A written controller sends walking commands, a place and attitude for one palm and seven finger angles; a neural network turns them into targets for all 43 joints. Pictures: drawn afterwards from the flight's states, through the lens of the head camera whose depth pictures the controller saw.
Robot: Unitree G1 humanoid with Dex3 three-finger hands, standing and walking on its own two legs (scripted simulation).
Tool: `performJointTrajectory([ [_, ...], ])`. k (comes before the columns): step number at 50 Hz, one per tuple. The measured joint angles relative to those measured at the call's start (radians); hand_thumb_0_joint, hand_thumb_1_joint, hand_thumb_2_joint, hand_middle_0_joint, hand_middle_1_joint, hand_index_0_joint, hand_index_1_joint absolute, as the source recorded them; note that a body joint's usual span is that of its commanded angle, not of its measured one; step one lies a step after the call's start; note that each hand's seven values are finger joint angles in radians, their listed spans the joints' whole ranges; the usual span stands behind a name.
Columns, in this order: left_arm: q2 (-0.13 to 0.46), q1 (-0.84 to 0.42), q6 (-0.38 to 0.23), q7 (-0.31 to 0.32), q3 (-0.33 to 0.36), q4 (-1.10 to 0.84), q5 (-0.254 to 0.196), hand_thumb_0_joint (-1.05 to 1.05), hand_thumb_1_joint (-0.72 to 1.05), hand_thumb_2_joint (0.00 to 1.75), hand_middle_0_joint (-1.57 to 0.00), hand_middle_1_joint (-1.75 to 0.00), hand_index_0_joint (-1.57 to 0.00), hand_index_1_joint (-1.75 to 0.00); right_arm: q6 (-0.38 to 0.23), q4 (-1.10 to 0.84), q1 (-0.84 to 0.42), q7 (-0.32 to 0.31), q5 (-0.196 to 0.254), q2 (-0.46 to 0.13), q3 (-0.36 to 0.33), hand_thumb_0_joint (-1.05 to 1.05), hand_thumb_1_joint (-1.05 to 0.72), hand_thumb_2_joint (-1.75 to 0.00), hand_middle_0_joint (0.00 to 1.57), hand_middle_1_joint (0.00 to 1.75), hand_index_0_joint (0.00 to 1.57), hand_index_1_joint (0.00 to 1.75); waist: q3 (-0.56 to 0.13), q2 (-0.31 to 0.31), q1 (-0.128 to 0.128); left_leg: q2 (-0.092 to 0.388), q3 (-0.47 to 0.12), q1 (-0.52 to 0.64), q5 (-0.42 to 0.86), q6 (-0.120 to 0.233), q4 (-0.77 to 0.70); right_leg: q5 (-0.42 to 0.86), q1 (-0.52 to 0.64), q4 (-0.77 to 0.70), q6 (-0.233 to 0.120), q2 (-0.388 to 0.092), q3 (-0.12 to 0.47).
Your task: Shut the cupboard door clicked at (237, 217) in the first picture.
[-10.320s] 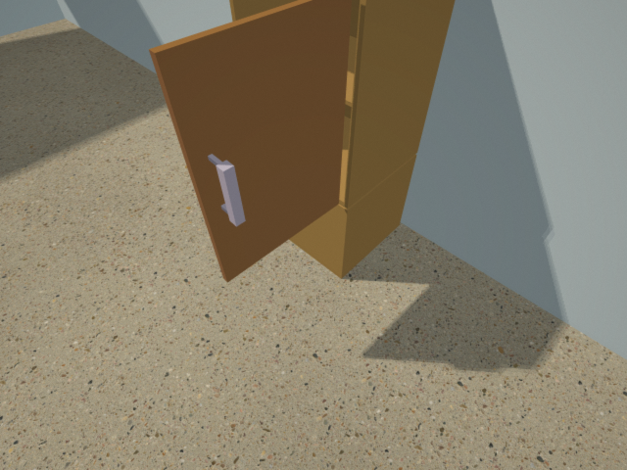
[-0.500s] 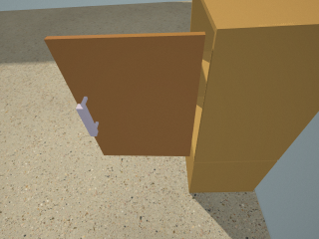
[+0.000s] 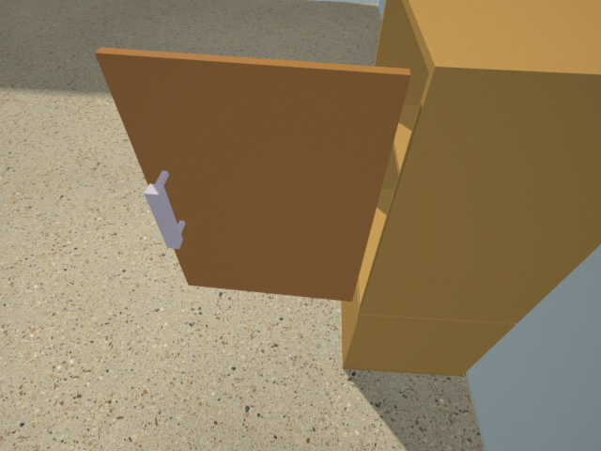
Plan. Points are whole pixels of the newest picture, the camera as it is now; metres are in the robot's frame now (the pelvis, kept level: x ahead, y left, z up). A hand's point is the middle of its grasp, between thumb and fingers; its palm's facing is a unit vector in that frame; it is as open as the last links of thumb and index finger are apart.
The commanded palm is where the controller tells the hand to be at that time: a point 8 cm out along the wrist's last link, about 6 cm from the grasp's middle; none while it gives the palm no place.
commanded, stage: shuffle to correct the standing spot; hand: left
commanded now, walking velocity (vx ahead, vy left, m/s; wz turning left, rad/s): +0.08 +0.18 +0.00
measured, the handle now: (169, 210) +0.50 +0.29 -0.02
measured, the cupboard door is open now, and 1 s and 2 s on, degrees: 87 87 87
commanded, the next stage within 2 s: come to a stop and stand still in 0.46 s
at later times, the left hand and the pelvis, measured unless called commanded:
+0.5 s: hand out of the picture +0.04 +0.25 -0.16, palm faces +0.06 -0.97 -0.25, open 7.4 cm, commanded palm none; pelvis +0.04 +0.06 +0.01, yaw +0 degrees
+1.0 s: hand out of the picture +0.11 +0.29 -0.16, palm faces -0.01 -0.97 -0.23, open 7.3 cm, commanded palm none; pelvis +0.05 +0.11 +0.00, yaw -1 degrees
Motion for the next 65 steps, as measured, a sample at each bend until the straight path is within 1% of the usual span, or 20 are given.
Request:
performJointTrajectory([
  [3,0.016,0.013,0.014,0.003,0.013,0.0,0.001,0.01,0.91,0.89,-0.2,-0.3,-0.2,-0.3,-0.008,-0.011,-0.002,0.001,-0.001,0.01,-0.001,0.01,-0.91,-0.9,0.2,0.3,0.19,0.3,0.006,-0.04,0.01,-0.031,0.024,0.018,-0.013,0.012,-0.012,-0.026,-0.011,0.036,0.017,-0.034,0.022],
  [5,0.024,0.01,0.029,0.004,0.018,0.0,0.003,0.01,0.91,0.89,-0.2,-0.3,-0.2,-0.3,-0.017,-0.028,-0.001,-0.001,-0.003,0.015,-0.001,0.01,-0.91,-0.9,0.2,0.3,0.19,0.3,0.01,-0.048,0.01,-0.041,0.036,0.014,-0.026,0.026,0.0,-0.069,-0.04,0.098,0.005,-0.046,0.022],
  [9,0.03,-0.023,0.05,0.006,0.022,-0.014,0.001,0.01,0.91,0.89,-0.2,-0.3,-0.2,-0.3,-0.019,-0.059,-0.001,-0.007,-0.009,0.024,0.003,0.0,-0.91,-0.9,0.2,0.3,0.19,0.3,0.031,-0.026,0.001,-0.048,0.055,0.016,-0.032,0.046,-0.004,-0.208,-0.139,0.291,-0.018,-0.038,0.003],
  [12,0.027,-0.053,0.035,0.003,0.025,-0.041,0.001,0.01,0.91,0.89,-0.2,-0.3,-0.2,-0.3,-0.009,-0.064,0.006,-0.006,-0.009,0.028,0.007,0.0,-0.91,-0.9,0.2,0.3,0.2,0.3,0.042,0.001,-0.002,-0.057,0.053,0.01,-0.039,0.046,0.008,-0.079,-0.139,0.198,-0.021,-0.033,-0.029],
  [13,0.03,-0.054,0.022,0.003,0.026,-0.055,0.002,0.01,0.91,0.89,-0.2,-0.3,-0.2,-0.3,-0.005,-0.065,0.012,-0.004,-0.005,0.031,0.007,0.0,-0.91,-0.9,0.2,0.3,0.2,0.3,0.038,-0.002,0.002,-0.067,0.057,-0.002,-0.053,0.044,0.033,0.012,-0.124,0.126,-0.026,-0.04,-0.027],
  [14,0.025,-0.06,0.01,0.005,0.027,-0.061,0.004,0.01,0.91,0.89,-0.2,-0.3,-0.2,-0.3,0.0,-0.061,0.011,-0.001,-0.002,0.029,0.004,0.0,-0.91,-0.9,0.2,0.3,0.2,0.3,0.039,0.009,0.002,-0.067,0.052,-0.023,-0.085,0.037,0.086,0.023,-0.126,0.131,-0.025,-0.043,-0.03],
  [17,0.004,-0.062,-0.011,0.007,0.021,-0.072,0.004,0.01,0.91,0.89,-0.2,-0.3,-0.2,-0.3,0.025,-0.052,0.007,0.003,-0.004,0.017,-0.01,0.01,-0.91,-0.9,0.2,0.3,0.2,0.3,0.029,0.043,-0.001,-0.068,0.01,-0.116,-0.189,0.011,0.327,-0.03,-0.098,0.123,-0.013,-0.054,-0.057],
  [20,-0.004,-0.044,-0.015,0.011,0.022,-0.079,0.008,0.01,0.91,0.89,-0.2,-0.3,-0.2,-0.3,0.037,-0.058,-0.017,0.013,-0.006,0.009,-0.02,0.01,-0.92,-0.9,0.2,0.3,0.2,0.3,0.021,0.03,0.009,-0.054,0.004,-0.197,-0.167,-0.005,0.467,-0.009,-0.067,0.06,0.007,-0.077,-0.047],
  [23,-0.001,-0.029,-0.008,0.008,0.026,-0.077,0.013,0.01,0.91,0.89,-0.2,-0.3,-0.2,-0.3,0.033,-0.086,-0.052,0.026,-0.002,0.005,-0.026,0.01,-0.92,-0.9,0.2,0.3,0.2,0.3,0.027,0.001,0.01,-0.025,0.006,-0.229,-0.108,-0.017,0.412,0.017,-0.047,0.011,0.026,-0.1,-0.034],
  [27,0.017,-0.018,0.009,-0.002,0.035,-0.072,0.017,0.01,0.9,0.89,-0.2,-0.3,-0.2,-0.3,0.019,-0.124,-0.09,0.035,0.006,0.002,-0.029,0.01,-0.92,-0.9,0.2,0.3,0.19,0.3,0.042,-0.034,0.016,-0.008,0.017,-0.194,-0.026,-0.021,0.195,0.007,-0.043,0.021,0.061,-0.129,-0.022],
  [29,0.029,-0.009,0.02,-0.004,0.041,-0.072,0.016,0.01,0.9,0.89,-0.21,-0.3,-0.2,-0.3,0.004,-0.139,-0.095,0.035,0.006,-0.004,-0.028,0.01,-0.92,-0.9,0.2,0.3,0.19,0.3,0.045,-0.042,0.018,-0.006,0.037,-0.135,0.064,-0.019,0.055,-0.028,-0.055,0.076,0.079,-0.139,-0.017],
  [31,0.049,-0.015,0.04,-0.001,0.048,-0.068,0.01,0.01,0.9,0.89,-0.21,-0.3,-0.2,-0.3,-0.012,-0.147,-0.099,0.027,0.0,-0.002,-0.03,0.01,-0.92,-0.9,0.2,0.3,0.19,0.3,0.048,-0.054,0.011,-0.013,0.045,-0.131,0.072,0.013,0.06,-0.127,-0.105,0.216,0.058,-0.14,0.009],
  [33,0.072,-0.039,0.061,0.012,0.055,-0.065,0.006,0.01,0.9,0.89,-0.2,-0.3,-0.2,-0.3,-0.012,-0.147,-0.101,0.017,-0.006,0.017,-0.022,0.01,-0.92,-0.9,0.2,0.3,0.19,0.3,0.055,-0.076,0.009,-0.022,0.051,-0.137,0.031,0.03,0.094,-0.217,-0.174,0.396,0.029,-0.106,0.057],
  [36,0.082,-0.071,0.058,0.013,0.055,-0.066,0.003,0.01,0.91,0.89,-0.2,-0.3,-0.2,-0.3,-0.015,-0.134,-0.092,0.003,-0.014,0.04,-0.008,0.0,-0.91,-0.9,0.2,0.3,0.19,0.3,0.048,-0.072,0.0,-0.027,0.046,-0.117,0.047,0.034,0.048,-0.178,-0.23,0.501,0.01,-0.055,0.051],
  [43,0.036,-0.107,0.045,-0.006,0.026,-0.083,-0.006,0.01,0.91,0.89,-0.2,-0.3,-0.2,-0.3,-0.013,-0.102,-0.087,-0.017,-0.015,0.047,-0.007,0.0,-0.93,-0.9,0.2,0.3,0.2,0.3,0.033,-0.013,-0.024,-0.03,0.056,-0.073,0.103,0.048,-0.057,-0.104,-0.173,0.236,0.012,-0.002,0.018],
  [47,0.014,-0.111,0.038,-0.01,0.023,-0.094,0.0,0.01,0.91,0.89,-0.2,-0.3,-0.2,-0.3,-0.006,-0.087,-0.074,-0.016,-0.01,0.039,-0.015,0.0,-0.93,-0.9,0.2,0.3,0.2,0.3,0.027,0.004,-0.034,-0.021,0.066,-0.09,0.089,0.036,-0.02,0.05,-0.098,0.037,-0.004,0.013,0.02],
  [51,0.003,-0.096,0.029,-0.003,0.017,-0.09,0.001,0.01,0.92,0.89,-0.2,-0.3,-0.2,-0.3,0.014,-0.057,-0.045,-0.014,-0.004,0.033,-0.022,0.0,-0.92,-0.9,0.2,0.3,0.2,0.3,0.013,0.027,-0.05,-0.002,0.043,-0.09,0.041,0.016,-0.002,0.051,-0.082,0.021,-0.039,0.038,0.004],
  [57,-0.006,-0.046,0.009,0.017,-0.007,-0.091,0.0,0.01,0.93,0.89,-0.2,-0.3,-0.2,-0.3,0.018,-0.063,0.024,0.004,-0.008,0.011,-0.021,0.01,-0.92,-0.9,0.2,0.3,0.2,0.3,-0.015,0.056,-0.064,0.016,-0.001,-0.085,-0.011,0.007,0.071,0.05,-0.062,0.007,-0.046,0.076,-0.01],
  [60,0.0,-0.038,0.001,0.018,-0.008,-0.079,-0.004,0.01,0.93,0.89,-0.2,-0.3,-0.2,-0.3,0.003,-0.059,0.046,0.002,-0.006,0.017,-0.015,0.01,-0.92,-0.9,0.2,0.3,0.19,0.3,-0.021,0.04,-0.071,-0.002,0.003,-0.056,0.016,0.023,0.053,0.033,-0.047,0.024,-0.039,0.061,-0.004],
  [65,0.007,-0.045,0.001,0.013,-0.012,-0.079,-0.009,0.01,0.92,0.89,-0.2,-0.3,-0.2,-0.3,-0.013,-0.056,0.059,0.0,-0.005,0.035,0.008,0.01,-0.91,-0.9,0.2,0.3,0.19,0.3,-0.027,0.028,-0.06,-0.02,0.014,-0.032,0.03,0.034,0.006,0.047,-0.034,-0.004,-0.025,0.044,0.005],
])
